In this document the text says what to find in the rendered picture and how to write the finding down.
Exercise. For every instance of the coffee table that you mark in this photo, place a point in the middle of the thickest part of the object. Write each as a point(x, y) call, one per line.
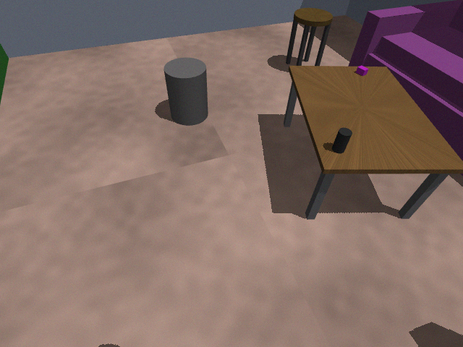
point(390, 133)

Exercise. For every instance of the stool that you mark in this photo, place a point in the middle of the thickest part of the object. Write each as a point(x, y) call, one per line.
point(309, 17)

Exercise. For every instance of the sofa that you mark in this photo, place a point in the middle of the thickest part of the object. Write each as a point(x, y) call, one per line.
point(422, 46)

